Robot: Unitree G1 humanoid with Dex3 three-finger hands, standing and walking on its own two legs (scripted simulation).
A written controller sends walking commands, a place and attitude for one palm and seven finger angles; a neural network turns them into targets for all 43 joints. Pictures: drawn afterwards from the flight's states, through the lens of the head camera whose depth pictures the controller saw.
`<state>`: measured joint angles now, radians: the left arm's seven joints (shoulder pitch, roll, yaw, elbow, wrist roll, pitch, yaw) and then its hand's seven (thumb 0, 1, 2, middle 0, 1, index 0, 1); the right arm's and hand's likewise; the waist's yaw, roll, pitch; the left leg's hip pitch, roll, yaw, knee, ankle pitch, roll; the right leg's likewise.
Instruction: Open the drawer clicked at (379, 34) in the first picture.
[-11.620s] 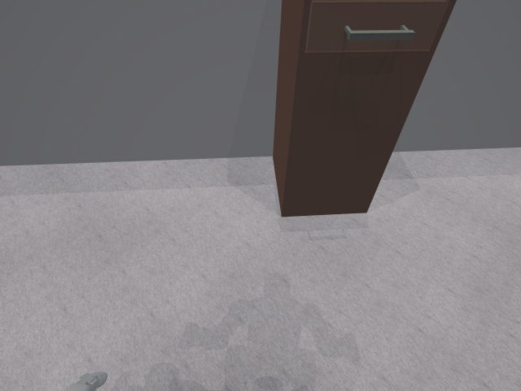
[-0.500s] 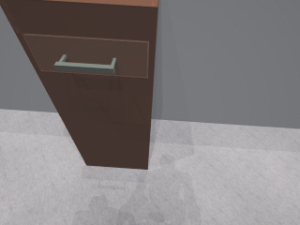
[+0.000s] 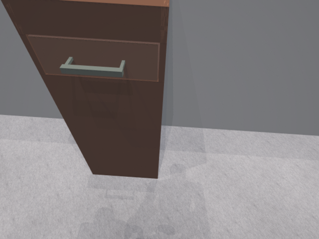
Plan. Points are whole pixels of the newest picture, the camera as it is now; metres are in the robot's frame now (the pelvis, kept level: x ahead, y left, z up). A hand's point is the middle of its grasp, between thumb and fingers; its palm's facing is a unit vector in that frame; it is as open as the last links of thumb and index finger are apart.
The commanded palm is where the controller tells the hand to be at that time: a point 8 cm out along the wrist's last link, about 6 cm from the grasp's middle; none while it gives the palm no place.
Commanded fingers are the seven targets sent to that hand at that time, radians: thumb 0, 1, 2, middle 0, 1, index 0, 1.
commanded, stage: look again from close up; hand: left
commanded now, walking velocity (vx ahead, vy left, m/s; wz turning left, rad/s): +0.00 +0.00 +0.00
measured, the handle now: (94, 66) +0.56 +0.25 +0.12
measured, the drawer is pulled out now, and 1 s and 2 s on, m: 0.00 0.00 0.00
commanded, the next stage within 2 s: shuffle to correct the standing spot in 0.22 s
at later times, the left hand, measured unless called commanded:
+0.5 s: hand out of the picture -0.02 +0.16 -0.18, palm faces +0.08 -0.98 -0.16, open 7.4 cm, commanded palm none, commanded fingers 0.00 0.90 0.90 -0.20 -0.30 -0.20 -0.30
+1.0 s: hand out of the picture +0.09 +0.23 -0.18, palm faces +0.08 -0.97 -0.23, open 7.3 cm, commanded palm none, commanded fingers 0.00 0.90 0.90 -0.20 -0.30 -0.20 -0.30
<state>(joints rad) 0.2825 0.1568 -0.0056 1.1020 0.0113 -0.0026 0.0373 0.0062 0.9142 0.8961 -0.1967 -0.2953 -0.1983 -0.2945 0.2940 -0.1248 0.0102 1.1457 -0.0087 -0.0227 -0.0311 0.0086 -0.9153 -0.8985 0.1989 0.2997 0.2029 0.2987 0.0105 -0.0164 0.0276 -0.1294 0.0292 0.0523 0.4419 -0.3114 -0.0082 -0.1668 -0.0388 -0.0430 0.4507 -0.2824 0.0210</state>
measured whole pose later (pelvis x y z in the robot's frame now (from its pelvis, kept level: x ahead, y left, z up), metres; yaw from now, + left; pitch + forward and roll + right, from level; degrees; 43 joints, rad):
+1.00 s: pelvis +0.05 +0.04 +0.00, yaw +4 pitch +0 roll +0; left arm 0.18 0.17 0.04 1.02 0.02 0.03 0.04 0.01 0.92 0.90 -0.20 -0.30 -0.20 -0.29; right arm 0.31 -0.08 -0.01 1.11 -0.02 -0.02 -0.06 0.01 -0.91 -0.90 0.20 0.30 0.21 0.30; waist -0.01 -0.01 0.10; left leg -0.07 -0.05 0.07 0.41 -0.34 0.07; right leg -0.34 -0.03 -0.05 0.65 -0.34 0.00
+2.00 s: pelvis +0.04 +0.04 +0.00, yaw +3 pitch +0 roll +1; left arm 0.28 0.13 -0.02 1.14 0.00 -0.01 0.04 0.01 0.93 0.90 -0.20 -0.30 -0.20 -0.29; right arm 0.37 -0.12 0.03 1.12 -0.01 -0.03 -0.02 0.01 -0.91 -0.90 0.20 0.30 0.20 0.30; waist 0.00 0.04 0.02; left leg -0.10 -0.03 0.09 0.42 -0.32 0.04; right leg -0.27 -0.02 -0.05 0.49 -0.22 -0.02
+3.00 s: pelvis +0.03 +0.01 -0.01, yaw +2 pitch +3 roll +2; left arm 0.17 0.41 -0.05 -0.13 0.96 0.03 0.24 0.00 0.18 0.59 -0.27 -0.76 -0.27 -0.75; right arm 0.09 -0.18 0.05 0.59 -0.03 0.14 0.03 0.01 -0.91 -0.90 0.20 0.30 0.21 0.30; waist 0.09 0.08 -0.05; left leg -0.27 -0.01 0.06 0.59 -0.38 0.00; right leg -0.44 0.00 -0.04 0.64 -0.26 -0.05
